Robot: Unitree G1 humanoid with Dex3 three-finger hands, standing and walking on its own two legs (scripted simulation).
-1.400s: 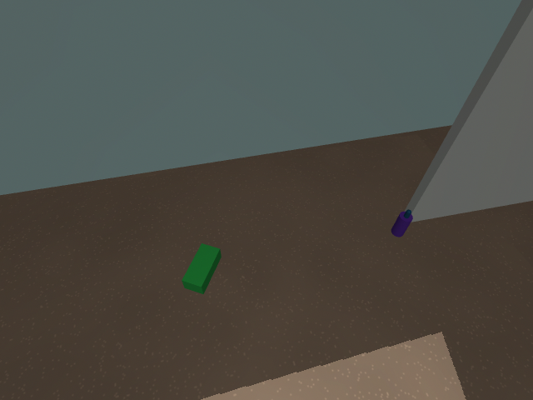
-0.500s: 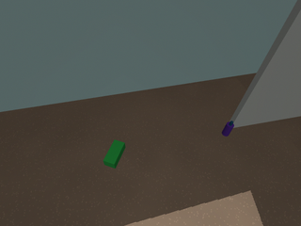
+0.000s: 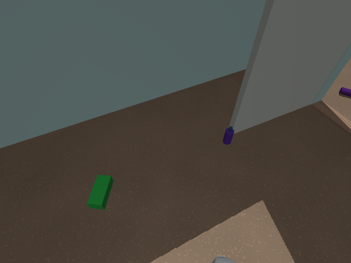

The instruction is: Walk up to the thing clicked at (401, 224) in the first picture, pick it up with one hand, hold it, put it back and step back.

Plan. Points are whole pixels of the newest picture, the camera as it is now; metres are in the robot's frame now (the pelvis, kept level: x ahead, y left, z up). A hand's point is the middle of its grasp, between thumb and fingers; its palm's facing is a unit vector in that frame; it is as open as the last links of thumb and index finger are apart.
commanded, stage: walk up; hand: left
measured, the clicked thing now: (228, 134) +1.02 -0.34 -0.69
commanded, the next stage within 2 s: none
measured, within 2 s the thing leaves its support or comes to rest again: neither
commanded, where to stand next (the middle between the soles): +0.62 -0.34 m, yaw -32 degrees
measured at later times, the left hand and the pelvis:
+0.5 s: hand (123, 205) +0.30 +0.16 -0.16, palm faces -0.33 -0.89 -0.32, open 7.4 cm; pelvis +0.17 -0.07 -0.01, yaw -17 degrees
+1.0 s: hand (190, 133) +0.55 -0.04 -0.11, palm faces -0.45 -0.81 -0.38, open 7.4 cm; pelvis +0.33 -0.21 +0.00, yaw -28 degrees
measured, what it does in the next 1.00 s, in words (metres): walks ahead, turning right: right foot, then left foot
